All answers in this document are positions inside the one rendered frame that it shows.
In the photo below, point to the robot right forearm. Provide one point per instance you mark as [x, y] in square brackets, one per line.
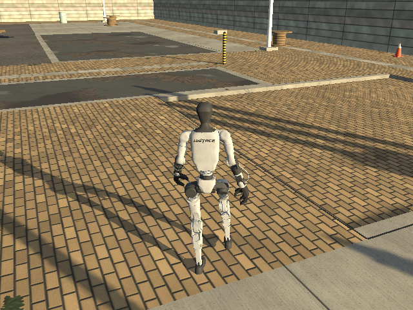
[238, 174]

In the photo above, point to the robot right upper arm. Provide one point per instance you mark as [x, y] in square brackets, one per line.
[228, 146]

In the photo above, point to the robot left upper arm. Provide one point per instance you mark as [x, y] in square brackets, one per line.
[182, 145]

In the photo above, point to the right robot hand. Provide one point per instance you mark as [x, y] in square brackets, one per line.
[244, 196]

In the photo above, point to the robot left forearm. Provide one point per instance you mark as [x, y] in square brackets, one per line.
[177, 168]

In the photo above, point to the robot head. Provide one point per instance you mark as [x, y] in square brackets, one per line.
[204, 112]

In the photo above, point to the left robot foot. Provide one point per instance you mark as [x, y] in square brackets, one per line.
[199, 268]

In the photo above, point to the left robot hand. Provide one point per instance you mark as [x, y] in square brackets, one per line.
[182, 176]

